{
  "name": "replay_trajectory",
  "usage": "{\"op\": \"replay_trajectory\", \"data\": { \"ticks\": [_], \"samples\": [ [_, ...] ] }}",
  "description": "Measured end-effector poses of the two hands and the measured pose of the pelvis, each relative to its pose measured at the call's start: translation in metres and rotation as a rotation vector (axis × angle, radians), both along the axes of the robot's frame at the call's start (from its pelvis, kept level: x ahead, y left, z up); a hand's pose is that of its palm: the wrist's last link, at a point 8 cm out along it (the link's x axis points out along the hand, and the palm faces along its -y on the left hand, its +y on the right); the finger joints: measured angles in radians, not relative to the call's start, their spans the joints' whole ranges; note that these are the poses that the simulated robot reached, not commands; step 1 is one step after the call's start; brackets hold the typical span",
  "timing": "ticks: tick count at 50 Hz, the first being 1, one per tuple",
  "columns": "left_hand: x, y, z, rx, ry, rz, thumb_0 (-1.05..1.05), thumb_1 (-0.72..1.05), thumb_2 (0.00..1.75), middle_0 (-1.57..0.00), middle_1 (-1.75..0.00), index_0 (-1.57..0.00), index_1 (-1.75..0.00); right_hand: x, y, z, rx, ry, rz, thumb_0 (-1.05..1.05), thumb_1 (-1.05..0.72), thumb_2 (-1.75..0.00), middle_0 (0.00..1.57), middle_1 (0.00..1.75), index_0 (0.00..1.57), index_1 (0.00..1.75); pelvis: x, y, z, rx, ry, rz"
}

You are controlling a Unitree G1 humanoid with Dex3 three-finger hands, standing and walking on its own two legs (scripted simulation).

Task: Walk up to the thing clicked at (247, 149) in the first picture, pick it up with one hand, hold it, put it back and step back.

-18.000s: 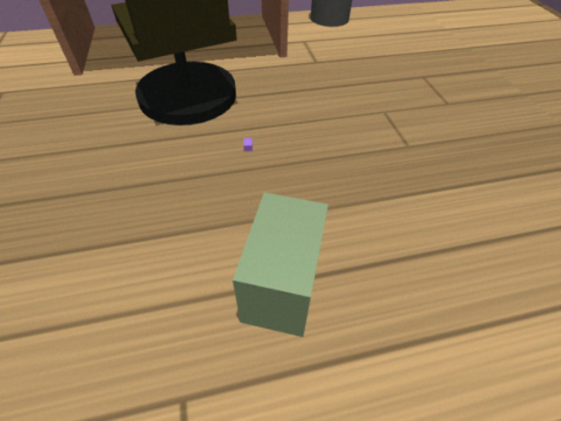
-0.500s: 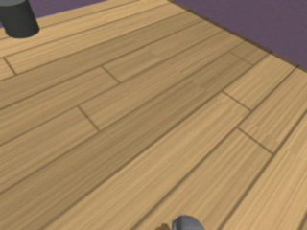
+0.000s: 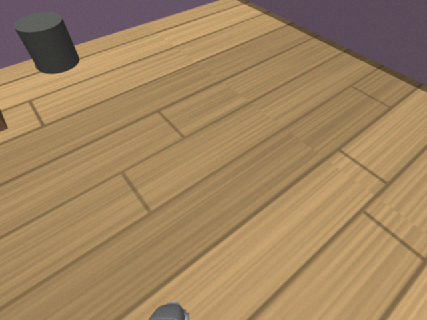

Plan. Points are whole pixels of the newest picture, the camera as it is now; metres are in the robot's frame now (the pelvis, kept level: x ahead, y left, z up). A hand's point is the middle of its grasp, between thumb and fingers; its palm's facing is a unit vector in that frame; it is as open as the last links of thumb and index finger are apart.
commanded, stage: walk up
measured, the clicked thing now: out of the picture +0.26 +1.14 -0.75
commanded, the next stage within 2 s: stand in 1.38 s
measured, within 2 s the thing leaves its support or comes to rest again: neither
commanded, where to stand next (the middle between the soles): +0.26 +0.00 m, yaw +0 degrees
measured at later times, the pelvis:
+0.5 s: pelvis +0.14 -0.01 -0.02, yaw -1 degrees
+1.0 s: pelvis +0.19 +0.01 +0.00, yaw +0 degrees
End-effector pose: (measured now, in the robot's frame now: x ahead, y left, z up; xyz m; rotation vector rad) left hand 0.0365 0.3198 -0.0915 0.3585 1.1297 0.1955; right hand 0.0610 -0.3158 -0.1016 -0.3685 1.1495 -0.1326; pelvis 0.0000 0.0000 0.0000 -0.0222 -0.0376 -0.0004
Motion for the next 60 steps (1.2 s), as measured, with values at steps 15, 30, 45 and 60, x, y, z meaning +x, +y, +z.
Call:
{"op": "replay_trajectory", "data": {
  "ticks": [15, 30, 45, 60],
  "samples": [
    [0.108, 0.016, -0.023, -0.041, 0.064, -0.04, 0.01, 0.9, 0.89, -0.2, -0.3, -0.21, -0.3, 0.079, 0.016, 0.02, -0.057, -0.064, -0.045, 0.0, -0.91, -0.9, 0.2, 0.3, 0.21, 0.3, 0.094, 0.018, -0.001, 0.026, -0.012, -0.02],
    [0.196, -0.025, -0.009, 0.039, -0.01, -0.043, 0.01, 0.9, 0.89, -0.2, -0.3, -0.21, -0.3, 0.149, -0.007, -0.033, 0.014, 0.046, -0.063, 0.01, -0.91, -0.9, 0.2, 0.3, 0.2, 0.3, 0.156, -0.013, -0.013, 0.023, 0.001, -0.005],
    [0.228, -0.014, -0.028, -0.032, 0.022, 0.005, 0.01, 0.9, 0.89, -0.2, -0.3, -0.21, -0.3, 0.194, 0.019, -0.014, -0.001, 0.04, -0.056, 0.01, -0.91, -0.9, 0.2, 0.3, 0.21, 0.3, 0.181, 0.004, -0.004, 0.014, 0.003, 0.003],
    [0.225, -0.011, -0.017, -0.028, 0.08, 0.053, 0.01, 0.9, 0.89, -0.2, -0.3, -0.21, -0.3, 0.237, 0.025, -0.002, 0.017, 0.004, -0.052, 0.01, -0.91, -0.9, 0.2, 0.3, 0.21, 0.3, 0.192, 0.005, 0.01, 0.018, -0.007, 0.009]
  ]
}}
